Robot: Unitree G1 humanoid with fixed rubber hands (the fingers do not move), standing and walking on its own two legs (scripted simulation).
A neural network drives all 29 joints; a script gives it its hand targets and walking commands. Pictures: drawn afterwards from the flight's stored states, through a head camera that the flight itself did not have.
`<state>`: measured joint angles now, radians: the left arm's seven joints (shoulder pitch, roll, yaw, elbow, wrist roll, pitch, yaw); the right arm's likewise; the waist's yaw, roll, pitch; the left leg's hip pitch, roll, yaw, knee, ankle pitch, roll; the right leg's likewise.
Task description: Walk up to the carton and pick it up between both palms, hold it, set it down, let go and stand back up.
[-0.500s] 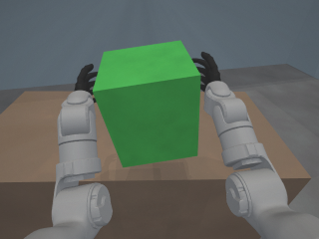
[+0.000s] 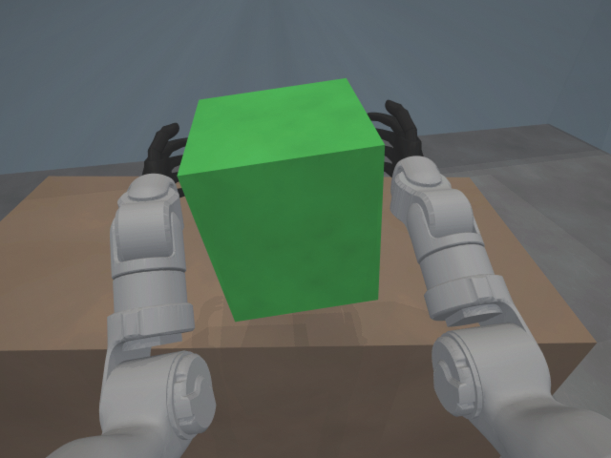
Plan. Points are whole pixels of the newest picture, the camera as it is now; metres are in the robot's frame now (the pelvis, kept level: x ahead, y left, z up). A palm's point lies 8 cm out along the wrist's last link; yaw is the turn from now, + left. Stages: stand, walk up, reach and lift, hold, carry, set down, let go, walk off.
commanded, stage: hold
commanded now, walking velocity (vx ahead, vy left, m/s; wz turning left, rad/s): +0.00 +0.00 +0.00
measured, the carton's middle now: (290, 201) +0.41 +0.01 +0.19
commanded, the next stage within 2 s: set down in 0.80 s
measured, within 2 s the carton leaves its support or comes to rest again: neither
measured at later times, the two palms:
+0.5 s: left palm (161, 184) +0.36 +0.17 +0.25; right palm (403, 162) +0.37 -0.13 +0.27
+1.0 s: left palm (161, 182) +0.37 +0.17 +0.25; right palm (404, 161) +0.37 -0.13 +0.27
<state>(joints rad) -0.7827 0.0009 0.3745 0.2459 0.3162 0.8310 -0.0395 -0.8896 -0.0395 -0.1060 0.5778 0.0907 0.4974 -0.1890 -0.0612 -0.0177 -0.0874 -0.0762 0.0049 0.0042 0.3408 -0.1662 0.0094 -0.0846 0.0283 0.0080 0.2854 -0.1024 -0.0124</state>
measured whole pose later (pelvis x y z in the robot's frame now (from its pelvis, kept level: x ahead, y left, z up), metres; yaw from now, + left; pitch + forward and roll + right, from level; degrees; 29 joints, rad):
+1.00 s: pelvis +0.00 +0.00 +0.00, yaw +0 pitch -6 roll -1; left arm -0.77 -0.01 0.37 0.23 0.32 0.80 -0.04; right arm -0.87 -0.04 -0.11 0.56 0.09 0.46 -0.19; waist -0.06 -0.02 -0.09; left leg -0.07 0.00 0.00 0.34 -0.17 0.01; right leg -0.08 0.03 0.01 0.27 -0.10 -0.01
